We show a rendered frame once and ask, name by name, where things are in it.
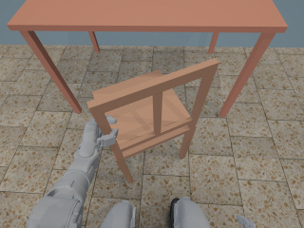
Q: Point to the robot left forearm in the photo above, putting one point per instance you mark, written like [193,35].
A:
[78,177]

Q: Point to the left robot hand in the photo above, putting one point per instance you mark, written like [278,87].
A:
[93,133]

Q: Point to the robot right shin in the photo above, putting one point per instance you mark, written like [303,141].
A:
[183,198]

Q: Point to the chair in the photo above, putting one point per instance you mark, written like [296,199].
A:
[148,111]

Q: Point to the right robot hand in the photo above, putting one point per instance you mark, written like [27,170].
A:
[245,223]

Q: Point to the table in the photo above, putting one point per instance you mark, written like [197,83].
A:
[234,16]

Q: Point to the robot left upper arm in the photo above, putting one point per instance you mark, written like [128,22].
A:
[56,212]

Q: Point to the left robot thigh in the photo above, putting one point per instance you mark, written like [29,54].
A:
[121,215]

